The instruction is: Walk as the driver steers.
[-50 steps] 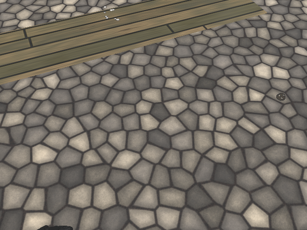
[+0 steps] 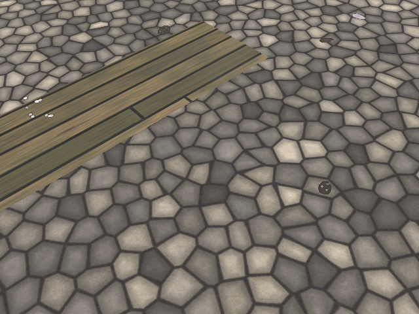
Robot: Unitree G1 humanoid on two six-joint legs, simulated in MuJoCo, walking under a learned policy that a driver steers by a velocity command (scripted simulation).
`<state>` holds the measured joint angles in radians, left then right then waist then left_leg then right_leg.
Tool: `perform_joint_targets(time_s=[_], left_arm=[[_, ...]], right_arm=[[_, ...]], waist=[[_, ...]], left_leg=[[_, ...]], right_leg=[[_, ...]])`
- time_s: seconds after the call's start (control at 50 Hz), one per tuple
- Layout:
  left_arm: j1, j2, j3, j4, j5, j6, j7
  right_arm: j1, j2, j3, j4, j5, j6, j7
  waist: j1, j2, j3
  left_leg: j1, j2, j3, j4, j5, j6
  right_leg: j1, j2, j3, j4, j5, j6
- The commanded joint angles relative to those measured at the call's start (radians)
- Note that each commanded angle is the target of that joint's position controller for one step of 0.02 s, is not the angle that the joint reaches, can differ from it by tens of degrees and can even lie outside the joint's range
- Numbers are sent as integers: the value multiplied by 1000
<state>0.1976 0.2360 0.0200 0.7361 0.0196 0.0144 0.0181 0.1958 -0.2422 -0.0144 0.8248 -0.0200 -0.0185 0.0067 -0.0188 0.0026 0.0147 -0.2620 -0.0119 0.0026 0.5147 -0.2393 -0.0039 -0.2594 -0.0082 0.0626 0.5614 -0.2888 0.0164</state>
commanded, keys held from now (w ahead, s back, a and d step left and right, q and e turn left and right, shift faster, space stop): no key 1.00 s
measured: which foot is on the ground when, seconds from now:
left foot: down 0.00-1.00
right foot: down 0.00-1.00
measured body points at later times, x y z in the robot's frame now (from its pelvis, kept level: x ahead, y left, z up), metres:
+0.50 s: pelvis +0.02 -0.01 +0.00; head +0.03 -0.01 +0.45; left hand +0.11 +0.25 -0.13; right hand +0.11 -0.27 -0.14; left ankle +0.02 +0.12 -0.73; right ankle +0.01 -0.13 -0.73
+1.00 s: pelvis +0.01 -0.01 +0.00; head +0.02 -0.01 +0.45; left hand +0.04 +0.24 -0.15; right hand +0.05 -0.26 -0.15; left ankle +0.02 +0.12 -0.73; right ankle +0.01 -0.13 -0.73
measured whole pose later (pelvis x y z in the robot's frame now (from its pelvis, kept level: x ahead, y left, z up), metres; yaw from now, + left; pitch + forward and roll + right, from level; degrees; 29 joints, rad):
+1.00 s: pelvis +0.01 -0.01 +0.00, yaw +1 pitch -2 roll +0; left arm 0.25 0.20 0.02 1.05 0.00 0.00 0.04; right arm 0.21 -0.21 -0.02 1.11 0.00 0.01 -0.04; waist -0.01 0.00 0.04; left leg -0.21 0.01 -0.02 0.49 -0.25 -0.02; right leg -0.18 0.01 0.04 0.49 -0.28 0.00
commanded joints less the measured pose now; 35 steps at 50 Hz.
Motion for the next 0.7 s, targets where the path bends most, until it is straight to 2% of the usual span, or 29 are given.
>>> perform_joint_targets(time_s=[0.02, 0.12, 0.26, 0.44, 0.7], left_arm=[[12, 125, 32, -47, -6, -20, 7], [8, 116, 32, -33, -9, -19, 7], [14, 107, 34, 12, -11, -23, 6], [25, 104, 34, 94, -12, -26, 12], [46, 92, 26, 209, -14, -26, 20]], right_arm=[[-19, -101, -25, -42, 6, -15, -8], [-20, -105, -28, -8, 12, -5, -15], [-27, -113, -33, 46, 15, 13, -30], [-38, -111, -36, 123, 17, 25, -41], [-15, -93, -32, 212, 17, 26, -48]], waist=[[17, -38, -43], [14, -12, -52], [8, -8, -44], [6, -11, -18], [8, -5, 14]], left_leg=[[17, 42, -41, -55, 127, 14], [52, 47, -42, -38, 184, 10], [84, 51, -45, -36, 202, 8], [91, 48, -43, -59, 169, 6], [75, 39, -34, -91, 105, 4]], right_leg=[[30, -53, 56, -88, 189, -43], [40, -42, 45, -76, 262, -45], [40, -31, 32, -86, 284, -41], [43, -21, 16, -116, 241, -35], [35, -8, -2, -154, 152, -31]])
